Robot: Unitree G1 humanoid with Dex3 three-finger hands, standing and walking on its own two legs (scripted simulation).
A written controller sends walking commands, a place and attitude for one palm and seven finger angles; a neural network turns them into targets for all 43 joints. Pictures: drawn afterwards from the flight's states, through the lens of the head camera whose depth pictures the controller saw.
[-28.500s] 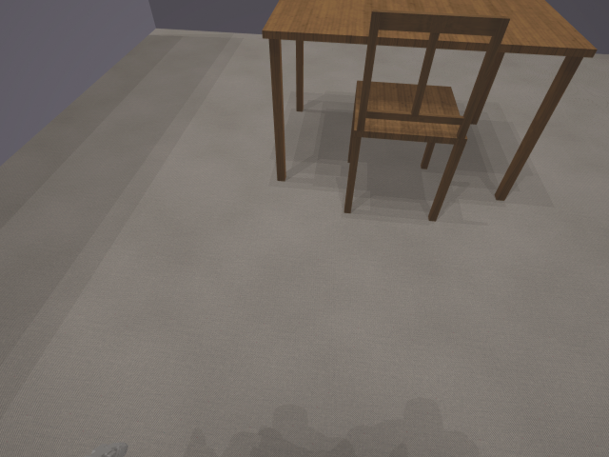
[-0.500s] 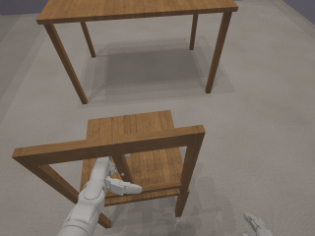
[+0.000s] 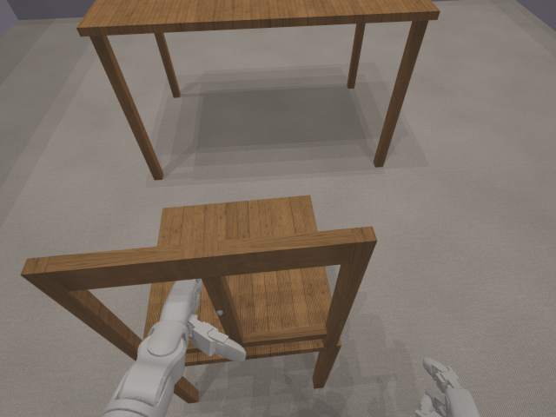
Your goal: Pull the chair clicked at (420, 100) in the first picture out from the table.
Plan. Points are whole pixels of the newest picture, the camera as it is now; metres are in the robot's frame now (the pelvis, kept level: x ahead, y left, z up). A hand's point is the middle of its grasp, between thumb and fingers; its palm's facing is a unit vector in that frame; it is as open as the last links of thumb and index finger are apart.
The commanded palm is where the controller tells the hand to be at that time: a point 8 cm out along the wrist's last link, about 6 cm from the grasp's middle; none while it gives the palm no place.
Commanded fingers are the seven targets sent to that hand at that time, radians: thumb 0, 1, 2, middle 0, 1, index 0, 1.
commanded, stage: draw the fingers out of the gap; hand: left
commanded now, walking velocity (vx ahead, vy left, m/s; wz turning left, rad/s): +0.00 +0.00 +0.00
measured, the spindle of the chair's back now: (226, 311) +0.30 +0.10 -0.06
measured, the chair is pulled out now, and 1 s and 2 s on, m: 0.79 0.79 0.79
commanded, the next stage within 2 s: draw the hand back to the body in 0.70 s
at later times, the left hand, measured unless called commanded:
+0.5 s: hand (207, 371) +0.20 +0.11 -0.03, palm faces -0.08 -0.99 -0.14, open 17.5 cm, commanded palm +0.18 +0.15 -0.01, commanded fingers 0.00 -0.55 0.20 0.00 0.00 0.00 0.00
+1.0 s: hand (187, 396) +0.16 +0.12 +0.03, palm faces +0.10 -1.00 -0.02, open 17.5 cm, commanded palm +0.12 +0.17 +0.02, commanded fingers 0.00 -0.55 0.20 0.00 0.00 0.00 0.00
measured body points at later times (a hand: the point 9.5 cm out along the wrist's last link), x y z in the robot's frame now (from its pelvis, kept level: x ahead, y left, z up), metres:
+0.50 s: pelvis +0.00 +0.00 -0.01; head +0.02 -0.01 +0.44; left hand +0.20 +0.16 -0.02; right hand +0.17 -0.24 -0.08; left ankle -0.06 +0.12 -0.71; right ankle +0.03 -0.14 -0.71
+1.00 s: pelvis -0.02 +0.00 -0.03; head +0.01 -0.01 +0.41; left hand +0.15 +0.17 +0.03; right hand +0.17 -0.23 -0.10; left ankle -0.06 +0.12 -0.71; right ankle +0.03 -0.14 -0.71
